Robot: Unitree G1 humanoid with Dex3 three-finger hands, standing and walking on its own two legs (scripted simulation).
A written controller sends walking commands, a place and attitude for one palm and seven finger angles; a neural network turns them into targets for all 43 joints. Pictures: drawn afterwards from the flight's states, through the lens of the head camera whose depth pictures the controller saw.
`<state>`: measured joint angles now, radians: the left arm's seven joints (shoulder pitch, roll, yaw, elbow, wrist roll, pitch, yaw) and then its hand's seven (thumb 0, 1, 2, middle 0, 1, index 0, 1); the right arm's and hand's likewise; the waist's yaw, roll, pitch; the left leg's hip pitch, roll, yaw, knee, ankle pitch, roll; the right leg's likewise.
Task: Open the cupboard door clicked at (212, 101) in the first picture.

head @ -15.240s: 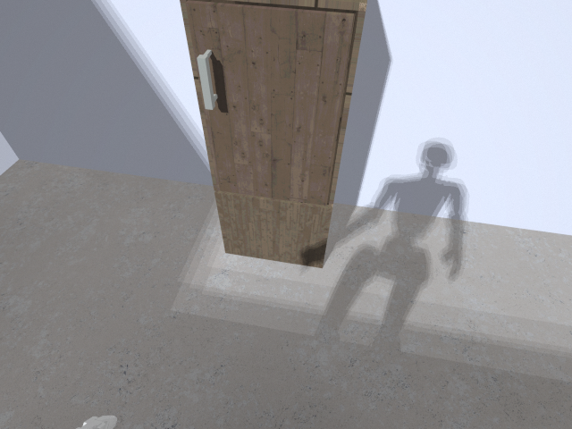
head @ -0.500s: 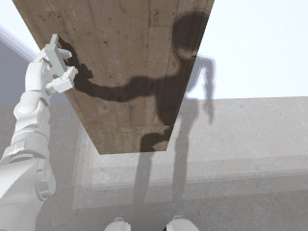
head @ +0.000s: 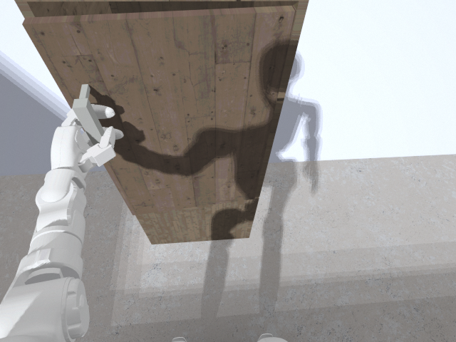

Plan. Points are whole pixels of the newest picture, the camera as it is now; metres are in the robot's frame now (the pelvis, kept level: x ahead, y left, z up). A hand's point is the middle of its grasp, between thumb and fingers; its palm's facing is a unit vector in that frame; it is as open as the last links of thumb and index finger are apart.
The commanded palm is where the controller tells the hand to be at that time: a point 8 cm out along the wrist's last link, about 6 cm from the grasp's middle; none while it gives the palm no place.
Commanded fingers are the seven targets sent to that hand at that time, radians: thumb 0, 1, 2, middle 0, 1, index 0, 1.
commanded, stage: pull the door open along its arc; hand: left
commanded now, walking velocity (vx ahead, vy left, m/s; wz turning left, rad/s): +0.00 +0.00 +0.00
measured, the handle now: (97, 124) +0.48 +0.23 +0.09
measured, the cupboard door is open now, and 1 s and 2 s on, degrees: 5 42 45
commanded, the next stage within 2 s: open thumb and fingers to let go in 0.70 s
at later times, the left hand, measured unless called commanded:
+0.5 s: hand (148, 215) +0.30 +0.11 +0.09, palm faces +0.46 -0.88 +0.03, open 5.8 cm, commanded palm +0.24 +0.14 +0.09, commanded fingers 0.00 0.90 0.90 -0.40 -1.35 -0.40 -1.35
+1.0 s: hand (177, 241) +0.26 +0.07 +0.10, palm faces +0.45 -0.90 +0.00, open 6.5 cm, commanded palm +0.21 +0.10 +0.09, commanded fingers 0.00 0.13 0.57 -0.34 -1.27 -0.34 -1.27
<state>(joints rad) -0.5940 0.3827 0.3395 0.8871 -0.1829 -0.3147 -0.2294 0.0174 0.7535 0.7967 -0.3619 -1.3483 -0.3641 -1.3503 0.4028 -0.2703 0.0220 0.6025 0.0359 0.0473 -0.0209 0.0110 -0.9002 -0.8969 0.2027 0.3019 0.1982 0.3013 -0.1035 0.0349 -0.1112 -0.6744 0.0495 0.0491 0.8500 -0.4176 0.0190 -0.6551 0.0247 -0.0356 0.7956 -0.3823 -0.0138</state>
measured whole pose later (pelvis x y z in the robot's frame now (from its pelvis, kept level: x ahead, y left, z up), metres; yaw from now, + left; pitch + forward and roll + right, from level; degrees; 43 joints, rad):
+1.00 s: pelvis +0.00 -0.04 +0.01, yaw +5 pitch +3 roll +0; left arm 0.24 -0.07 -0.24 -0.12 0.05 -0.06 0.53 0.02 0.58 0.75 -0.36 -1.32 -0.39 -1.33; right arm 0.20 -0.20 0.02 0.55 -0.05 0.05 -0.01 0.02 -0.90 -0.90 0.20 0.30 0.20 0.30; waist 0.01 0.05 -0.07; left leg -0.44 0.02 -0.03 0.77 -0.39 -0.03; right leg -0.42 0.00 -0.12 0.78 -0.42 -0.06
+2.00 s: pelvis -0.02 -0.01 +0.01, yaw +4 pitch +2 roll -1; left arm 0.25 0.07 -0.24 -0.15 -0.09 -0.12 0.02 -0.02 -0.50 0.30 -0.19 -0.35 -0.14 -0.36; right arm 0.23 -0.22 0.05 0.49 0.01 -0.03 -0.03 0.02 -0.90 -0.90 0.20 0.30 0.20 0.30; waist 0.01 0.06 -0.04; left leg -0.46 0.00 0.00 0.81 -0.38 0.01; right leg -0.43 -0.02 -0.08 0.79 -0.39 -0.02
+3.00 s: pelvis -0.01 -0.02 -0.01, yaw +5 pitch +6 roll -1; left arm 0.69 0.19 0.07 -0.37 -0.26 -0.27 -0.23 -0.01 -0.50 0.30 -0.16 -0.30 -0.17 -0.31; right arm 0.27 -0.24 0.02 0.45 0.04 -0.13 -0.06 0.02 -0.90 -0.90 0.20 0.30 0.20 0.30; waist 0.04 0.06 -0.09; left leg -0.58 0.02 -0.03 0.93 -0.46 -0.01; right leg -0.53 0.00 -0.11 0.89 -0.47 -0.04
